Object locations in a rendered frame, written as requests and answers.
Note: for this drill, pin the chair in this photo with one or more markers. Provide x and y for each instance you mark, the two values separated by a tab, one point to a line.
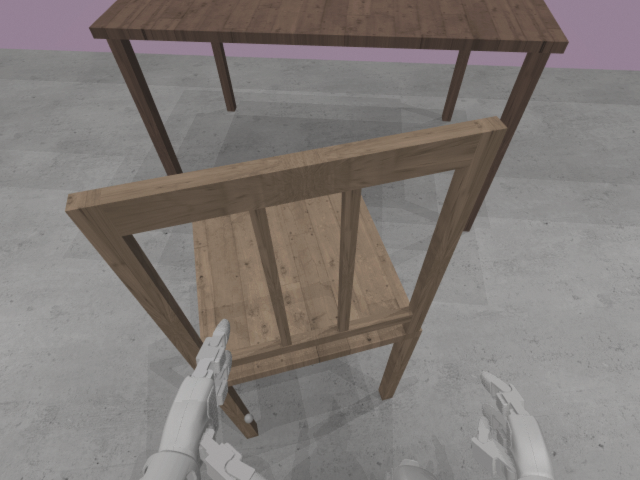
287	251

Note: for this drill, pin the robot right shin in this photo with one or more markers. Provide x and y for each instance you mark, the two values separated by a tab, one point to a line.
409	462

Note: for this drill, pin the table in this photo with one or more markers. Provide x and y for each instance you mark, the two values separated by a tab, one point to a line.
464	25

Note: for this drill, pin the robot right hand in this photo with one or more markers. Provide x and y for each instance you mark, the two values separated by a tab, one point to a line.
521	449

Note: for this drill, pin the left robot forearm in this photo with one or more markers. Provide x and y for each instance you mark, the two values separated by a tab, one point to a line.
171	465

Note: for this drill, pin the robot left hand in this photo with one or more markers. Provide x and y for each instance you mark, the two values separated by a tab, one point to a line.
195	408

